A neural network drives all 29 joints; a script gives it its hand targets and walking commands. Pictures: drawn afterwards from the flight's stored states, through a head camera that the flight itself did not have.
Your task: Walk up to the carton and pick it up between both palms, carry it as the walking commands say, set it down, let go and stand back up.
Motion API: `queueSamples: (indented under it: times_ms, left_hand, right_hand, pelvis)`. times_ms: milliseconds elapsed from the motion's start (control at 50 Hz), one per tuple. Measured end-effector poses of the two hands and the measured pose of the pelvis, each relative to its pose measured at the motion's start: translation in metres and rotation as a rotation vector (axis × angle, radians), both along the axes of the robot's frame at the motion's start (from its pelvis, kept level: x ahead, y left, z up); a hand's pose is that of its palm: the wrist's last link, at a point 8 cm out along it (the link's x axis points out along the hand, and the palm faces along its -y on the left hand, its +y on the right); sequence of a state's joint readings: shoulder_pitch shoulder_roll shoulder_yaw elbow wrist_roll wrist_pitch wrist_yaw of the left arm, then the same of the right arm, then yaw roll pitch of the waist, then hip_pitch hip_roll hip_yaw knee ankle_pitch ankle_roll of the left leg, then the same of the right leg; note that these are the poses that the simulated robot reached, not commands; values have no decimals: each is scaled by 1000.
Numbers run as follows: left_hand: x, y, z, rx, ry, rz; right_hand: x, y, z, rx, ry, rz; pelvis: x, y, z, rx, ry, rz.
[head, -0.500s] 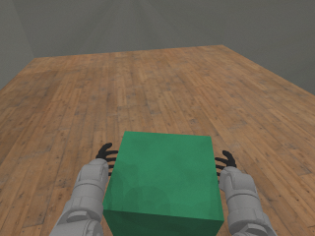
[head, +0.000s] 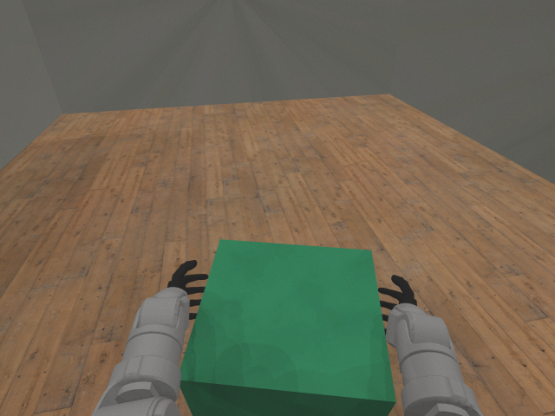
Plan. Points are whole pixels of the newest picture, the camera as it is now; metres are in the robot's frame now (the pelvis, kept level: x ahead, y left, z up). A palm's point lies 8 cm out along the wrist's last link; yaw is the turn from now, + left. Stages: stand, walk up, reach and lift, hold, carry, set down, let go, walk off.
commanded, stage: reach and lift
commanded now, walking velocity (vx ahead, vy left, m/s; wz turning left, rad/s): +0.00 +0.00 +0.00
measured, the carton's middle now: (288, 337) +0.32 +0.00 -0.04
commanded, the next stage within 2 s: hold in 0.22 s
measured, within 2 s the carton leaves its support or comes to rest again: neither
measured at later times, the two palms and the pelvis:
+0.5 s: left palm (176, 306) +0.30 +0.18 +0.06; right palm (406, 327) +0.28 -0.18 +0.04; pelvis +0.00 +0.00 +0.00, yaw +0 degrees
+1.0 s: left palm (175, 308) +0.30 +0.18 +0.06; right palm (406, 326) +0.28 -0.18 +0.04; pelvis +0.00 +0.00 +0.00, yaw +0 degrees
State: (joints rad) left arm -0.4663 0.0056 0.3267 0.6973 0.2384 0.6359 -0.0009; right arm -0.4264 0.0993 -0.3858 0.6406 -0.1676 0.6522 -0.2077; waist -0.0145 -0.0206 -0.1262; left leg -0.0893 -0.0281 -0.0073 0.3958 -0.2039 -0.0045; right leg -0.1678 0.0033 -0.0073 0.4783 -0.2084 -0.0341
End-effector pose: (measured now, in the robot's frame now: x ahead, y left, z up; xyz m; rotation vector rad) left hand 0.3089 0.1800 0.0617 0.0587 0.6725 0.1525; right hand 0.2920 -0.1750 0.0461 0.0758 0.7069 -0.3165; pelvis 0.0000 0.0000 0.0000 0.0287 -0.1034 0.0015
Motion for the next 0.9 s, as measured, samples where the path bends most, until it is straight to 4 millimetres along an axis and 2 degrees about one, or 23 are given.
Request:
queueSamples:
  times_ms: [320, 900]
  left_hand:
    - [-7, -1, 0, -5, 2, -12]
    - [-8, 0, -3, -2, 2, -11]
  right_hand:
    - [-9, -2, -4, 5, 6, -2]
    - [-8, -1, -3, -1, 1, 3]
  pelvis:
    - [-2, 0, 0, 0, -10, 0]
    - [-2, 0, 0, 0, -9, 0]
